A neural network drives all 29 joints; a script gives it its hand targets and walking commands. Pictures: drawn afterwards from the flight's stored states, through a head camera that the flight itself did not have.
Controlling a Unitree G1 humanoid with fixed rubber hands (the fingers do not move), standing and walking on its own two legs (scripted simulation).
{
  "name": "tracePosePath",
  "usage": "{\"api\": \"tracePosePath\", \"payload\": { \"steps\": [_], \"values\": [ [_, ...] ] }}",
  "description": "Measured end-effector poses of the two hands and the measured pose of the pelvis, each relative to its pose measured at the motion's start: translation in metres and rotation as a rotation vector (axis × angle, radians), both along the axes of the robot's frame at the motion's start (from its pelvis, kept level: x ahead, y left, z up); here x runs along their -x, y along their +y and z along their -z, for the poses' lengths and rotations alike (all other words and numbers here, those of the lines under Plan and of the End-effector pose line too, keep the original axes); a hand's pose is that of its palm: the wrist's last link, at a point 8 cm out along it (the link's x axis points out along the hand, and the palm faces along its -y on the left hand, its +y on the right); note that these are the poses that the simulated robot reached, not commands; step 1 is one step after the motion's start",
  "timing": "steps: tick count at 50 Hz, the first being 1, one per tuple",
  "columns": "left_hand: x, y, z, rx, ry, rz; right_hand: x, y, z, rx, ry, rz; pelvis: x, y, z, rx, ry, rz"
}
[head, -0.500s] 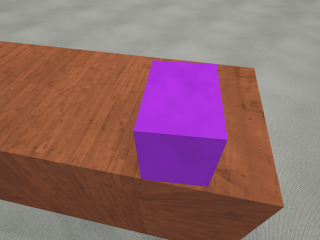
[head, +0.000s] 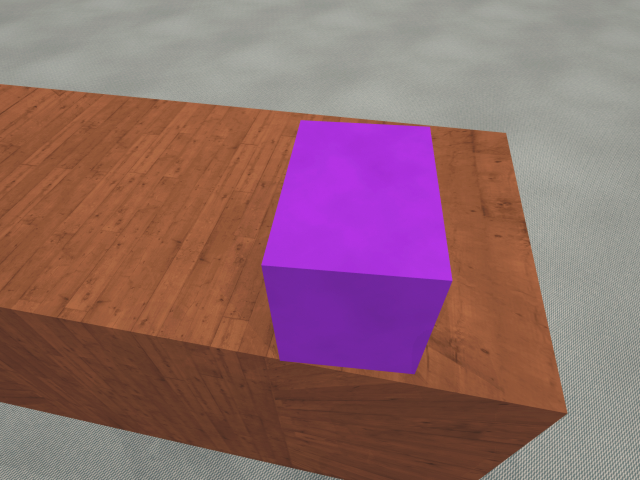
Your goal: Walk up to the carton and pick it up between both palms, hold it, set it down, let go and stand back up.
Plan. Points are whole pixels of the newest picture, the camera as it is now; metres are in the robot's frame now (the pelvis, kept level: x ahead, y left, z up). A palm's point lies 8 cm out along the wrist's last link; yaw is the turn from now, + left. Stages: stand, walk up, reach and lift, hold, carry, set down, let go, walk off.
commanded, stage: stand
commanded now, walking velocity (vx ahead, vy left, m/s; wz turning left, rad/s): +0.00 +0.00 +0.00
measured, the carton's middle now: (355, 242) +0.45 -0.03 +0.04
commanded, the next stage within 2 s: none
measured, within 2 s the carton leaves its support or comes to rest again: neither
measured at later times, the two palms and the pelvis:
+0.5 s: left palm out of the picture -0.02 +0.22 -0.14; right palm out of the picture -0.01 -0.23 -0.14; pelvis +0.01 +0.00 +0.00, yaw -1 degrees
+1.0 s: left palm out of the picture -0.02 +0.21 -0.14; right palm out of the picture -0.02 -0.23 -0.14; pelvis +0.00 -0.01 +0.00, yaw -1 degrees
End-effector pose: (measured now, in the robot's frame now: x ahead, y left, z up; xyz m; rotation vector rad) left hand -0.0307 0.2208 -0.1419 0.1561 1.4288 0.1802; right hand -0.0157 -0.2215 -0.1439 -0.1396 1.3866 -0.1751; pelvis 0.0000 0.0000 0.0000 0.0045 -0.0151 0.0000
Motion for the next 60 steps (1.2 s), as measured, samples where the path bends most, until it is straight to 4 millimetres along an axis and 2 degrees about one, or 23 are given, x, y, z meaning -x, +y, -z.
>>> {"api": "tracePosePath", "payload": {
  "steps": [23,60],
  "values": [
    [-0.014,-0.004,0.000,0.001,-0.015,0.010,-0.004,-0.004,0.001,-0.003,0.000,0.004,-0.005,-0.005,0.000,0.001,0.001,0.007],
    [-0.015,-0.007,0.000,0.006,-0.007,0.030,0.006,-0.007,0.000,0.000,0.028,0.021,-0.005,-0.006,0.000,0.004,0.006,0.018]
  ]
}}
